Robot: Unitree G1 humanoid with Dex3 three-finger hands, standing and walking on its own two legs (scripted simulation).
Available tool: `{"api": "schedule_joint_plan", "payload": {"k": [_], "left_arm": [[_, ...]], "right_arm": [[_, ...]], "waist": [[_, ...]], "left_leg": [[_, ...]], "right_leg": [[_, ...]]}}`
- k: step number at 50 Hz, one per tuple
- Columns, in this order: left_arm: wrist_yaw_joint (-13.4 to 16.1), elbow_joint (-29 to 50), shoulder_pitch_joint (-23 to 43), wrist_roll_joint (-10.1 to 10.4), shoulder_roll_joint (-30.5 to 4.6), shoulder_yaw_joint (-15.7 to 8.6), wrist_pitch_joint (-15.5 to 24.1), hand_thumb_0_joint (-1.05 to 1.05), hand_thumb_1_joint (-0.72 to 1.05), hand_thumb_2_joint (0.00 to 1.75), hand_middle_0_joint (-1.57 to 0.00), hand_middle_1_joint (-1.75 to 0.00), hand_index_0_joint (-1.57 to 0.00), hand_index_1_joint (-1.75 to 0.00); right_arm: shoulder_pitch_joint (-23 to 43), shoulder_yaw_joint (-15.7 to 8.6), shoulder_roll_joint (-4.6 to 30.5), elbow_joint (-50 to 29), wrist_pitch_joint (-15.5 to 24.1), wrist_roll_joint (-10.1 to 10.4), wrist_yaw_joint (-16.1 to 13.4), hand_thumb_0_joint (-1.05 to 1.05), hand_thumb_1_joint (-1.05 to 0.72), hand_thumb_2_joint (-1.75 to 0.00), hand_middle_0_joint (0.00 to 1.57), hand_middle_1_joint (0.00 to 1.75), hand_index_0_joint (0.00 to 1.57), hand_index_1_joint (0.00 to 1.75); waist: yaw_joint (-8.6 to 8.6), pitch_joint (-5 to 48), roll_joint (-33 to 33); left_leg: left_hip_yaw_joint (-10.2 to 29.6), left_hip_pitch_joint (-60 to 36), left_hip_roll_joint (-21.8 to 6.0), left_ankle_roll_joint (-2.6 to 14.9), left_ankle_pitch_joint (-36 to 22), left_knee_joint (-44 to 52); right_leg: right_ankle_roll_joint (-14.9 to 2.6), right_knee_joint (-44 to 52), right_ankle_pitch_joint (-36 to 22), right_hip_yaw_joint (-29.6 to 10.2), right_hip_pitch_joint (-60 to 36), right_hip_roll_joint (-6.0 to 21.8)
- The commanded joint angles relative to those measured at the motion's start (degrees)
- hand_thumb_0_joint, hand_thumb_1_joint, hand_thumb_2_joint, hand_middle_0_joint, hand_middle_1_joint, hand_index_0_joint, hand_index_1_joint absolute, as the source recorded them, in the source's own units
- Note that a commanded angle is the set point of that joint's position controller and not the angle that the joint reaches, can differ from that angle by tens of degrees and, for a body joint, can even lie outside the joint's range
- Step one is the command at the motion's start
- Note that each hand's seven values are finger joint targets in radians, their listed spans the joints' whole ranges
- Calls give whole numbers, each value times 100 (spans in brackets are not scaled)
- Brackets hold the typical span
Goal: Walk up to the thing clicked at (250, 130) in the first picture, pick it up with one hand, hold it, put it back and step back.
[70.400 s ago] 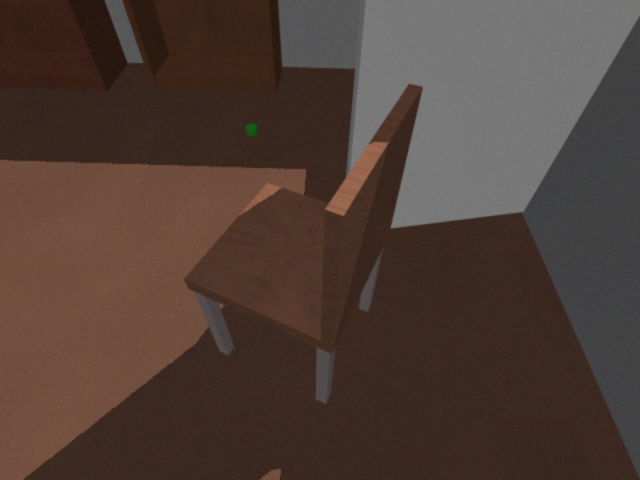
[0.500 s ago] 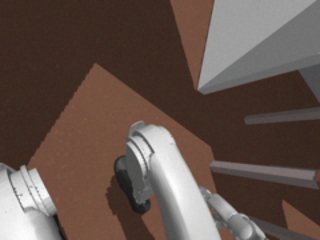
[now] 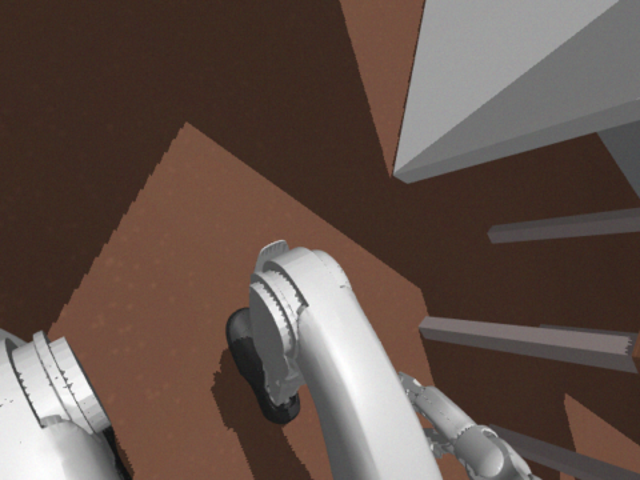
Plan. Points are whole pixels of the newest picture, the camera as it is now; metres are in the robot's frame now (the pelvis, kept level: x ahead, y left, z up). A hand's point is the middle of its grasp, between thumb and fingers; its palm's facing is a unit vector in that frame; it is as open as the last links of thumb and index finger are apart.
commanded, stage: rest palm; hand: left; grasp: from above
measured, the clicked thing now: out of the picture +0.47 +0.41 -0.29
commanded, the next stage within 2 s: go down in 1.72 s
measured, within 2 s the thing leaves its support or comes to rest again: neither
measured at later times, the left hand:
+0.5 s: hand out of the picture +0.45 +0.40 -0.24, palm faces -0.42 -0.18 -0.89, open 13.9 cm
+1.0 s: hand out of the picture +0.45 +0.40 -0.24, palm faces -0.41 -0.17 -0.90, open 13.9 cm
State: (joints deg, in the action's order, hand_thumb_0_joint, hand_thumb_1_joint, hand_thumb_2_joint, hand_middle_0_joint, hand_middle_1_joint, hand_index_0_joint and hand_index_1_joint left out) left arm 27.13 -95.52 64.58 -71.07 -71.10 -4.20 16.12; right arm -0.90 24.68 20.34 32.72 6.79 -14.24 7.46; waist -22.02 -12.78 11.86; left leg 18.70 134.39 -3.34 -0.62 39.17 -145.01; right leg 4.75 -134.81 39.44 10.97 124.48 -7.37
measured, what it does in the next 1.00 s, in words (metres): stands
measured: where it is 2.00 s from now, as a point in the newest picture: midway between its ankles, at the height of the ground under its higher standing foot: (194, 425)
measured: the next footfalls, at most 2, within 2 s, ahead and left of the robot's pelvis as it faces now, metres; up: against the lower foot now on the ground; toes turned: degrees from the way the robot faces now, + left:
none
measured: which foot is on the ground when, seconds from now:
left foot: down 0.00-1.00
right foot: down 0.00-1.00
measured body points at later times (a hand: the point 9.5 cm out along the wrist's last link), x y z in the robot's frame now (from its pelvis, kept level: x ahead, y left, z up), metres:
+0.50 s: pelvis +0.00 +0.00 +0.00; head +0.28 +0.16 +0.31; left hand +0.47 +0.41 -0.19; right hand +0.09 -0.25 -0.05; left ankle +0.07 +0.13 -0.28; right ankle +0.12 -0.12 -0.28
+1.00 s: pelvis +0.00 +0.00 +0.00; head +0.28 +0.16 +0.31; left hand +0.47 +0.40 -0.19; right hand +0.09 -0.25 -0.05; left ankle +0.07 +0.13 -0.28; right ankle +0.12 -0.12 -0.28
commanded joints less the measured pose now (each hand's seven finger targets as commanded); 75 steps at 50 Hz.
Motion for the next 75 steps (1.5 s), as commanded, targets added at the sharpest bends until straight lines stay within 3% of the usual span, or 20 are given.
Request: {"api": "schedule_joint_plan", "payload": {"k": [1, 3, 4, 8, 13, 16, 26, 29, 38, 45, 53, 56, 59, 65, 75], "left_arm": [[289, 645, 1218, 62, -1427, -31, -45, 0, -52, 95, -7, -103, -7, -103], [329, 594, 1276, 103, -1445, -57, -45, 0, -50, 93, -7, -103, -8, -103], [298, 649, 1235, 69, -1371, 43, -61, 0, -51, 94, -7, -104, -7, -103], [324, 666, 1233, 44, -1531, -79, -113, 0, -49, 92, -7, -103, -8, -102], [276, 638, 1253, 68, -1391, 15, -164, 0, -50, 92, -7, -103, -8, -102], [258, 686, 1274, 122, -1503, -62, -164, 0, -48, 91, -8, -104, -9, -102], [140, 682, 1157, 114, -1381, 29, -118, 0, -51, 94, -7, -104, -7, -103], [174, 734, 1165, 131, -1504, -80, -85, 0, -48, 92, -7, -104, -8, -102], [311, 654, 1106, 67, -1473, -80, -57, 0, -50, 93, -7, -103, -7, -102], [311, 752, 1253, 54, -1472, -55, -113, 0, -49, 92, -7, -104, -8, -102], [272, 599, 1193, 197, -1443, -67, -169, 0, -46, 90, -6, -105, -8, -103], [230, 678, 1197, 166, -1391, -18, -154, 0, -47, 91, -7, -105, -8, -103], [247, 706, 1189, 170, -1522, -93, -107, 0, -48, 91, -7, -104, -8, -102], [261, 714, 1107, 127, -1438, -71, -123, 0, -48, 92, -7, -104, -8, -102], [266, 750, 1162, 114, -1434, -131, -162, 0, -47, 90, -6, -105, -8, -103]], "right_arm": [[-922, -609, 1940, 105, 13, 17, -67, 0, -90, -90, 20, 30, 20, 30], [-911, -599, 1940, 88, 17, 9, -61, 0, -90, -90, 20, 30, 20, 30], [-908, -607, 1942, 70, 38, 9, -66, 0, -90, -90, 20, 30, 20, 30], [-922, -621, 1972, 72, 50, 17, -70, 0, -90, -90, 20, 30, 20, 30], [-926, -632, 1951, 89, 72, 21, -60, 0, -90, -90, 20, 30, 20, 30], [-903, -610, 1971, 73, 62, 9, -57, 0, -90, -90, 20, 30, 20, 30], [-945, -578, 1941, 69, 38, -9, -44, 0, -90, -90, 20, 30, 20, 30], [-911, -576, 1962, 38, 15, -35, -48, 0, -90, -90, 20, 30, 20, 30], [-860, -554, 1954, 50, 18, -70, -45, 0, -90, -90, 20, 30, 20, 30], [-903, -614, 1999, 59, 92, -9, -34, 0, -90, -90, 20, 30, 20, 30], [-923, -598, 1970, 90, 120, -13, -53, 0, -90, -90, 20, 30, 20, 30], [-946, -616, 1984, 55, 96, -26, -67, 0, -90, -90, 20, 30, 20, 30], [-884, -576, 1995, 55, 68, -54, -69, 0, -90, -90, 20, 30, 20, 30], [-910, -576, 1963, 78, 78, -49, -39, 0, -90, -90, 20, 30, 20, 30], [-919, -636, 1966, 26, 84, -54, -5, 0, -90, -90, 20, 30, 20, 30]], "waist": [[-266, 3655, -3674], [-276, 3635, -3623], [-294, 3573, -3666], [-245, 3649, -3677], [-270, 3608, -3728], [-258, 3759, -3726], [-304, 3562, -3681], [-245, 3693, -3619], [-230, 3691, -3621], [-268, 3636, -3817], [-252, 3573, -3523], [-310, 3591, -3522], [-252, 3732, -3640], [-255, 3685, -3676], [-223, 3703, -3674]], "left_leg": [[-610, -3171, -288, 84, -1356, 1371], [-584, -3036, -284, 77, -1269, 1363], [-620, -3117, -284, 92, -1255, 1361], [-610, -3162, -281, 77, -1315, 1369], [-631, -3158, -287, 81, -1359, 1345], [-604, -3177, -297, 81, -1537, 1311], [-621, -3085, -287, 90, -1364, 1330], [-600, -3100, -291, 91, -1375, 1339], [-648, -3078, -299, 113, -1387, 1293], [-542, -3290, -299, 36, -1403, 1408], [-638, -2903, -278, 83, -1224, 1346], [-595, -3029, -285, 93, -1207, 1357], [-613, -3105, -289, 89, -1310, 1342], [-639, -3184, -297, 97, -1602, 1282], [-636, -3117, -296, 82, -1332, 1332]], "right_leg": [[-537, 1109, -1645, 670, -1705, -90], [-539, 1090, -1604, 696, -1679, -75], [-538, 1127, -1600, 659, -1721, -83], [-530, 1108, -1628, 675, -1729, -68], [-535, 1102, -1654, 651, -1674, -80], [-512, 1086, -1802, 684, -1781, -77], [-528, 1123, -1650, 666, -1776, -81], [-523, 1122, -1672, 690, -1826, -86], [-510, 1157, -1726, 656, -1902, -115], [-551, 1016, -1639, 718, -1570, -54], [-527, 1132, -1590, 669, -1752, -68], [-514, 1137, -1557, 702, -1749, -69], [-510, 1135, -1653, 692, -1880, -76], [-496, 1116, -1868, 668, -1899, -90], [-531, 1124, -1644, 678, -1767, -84]]}}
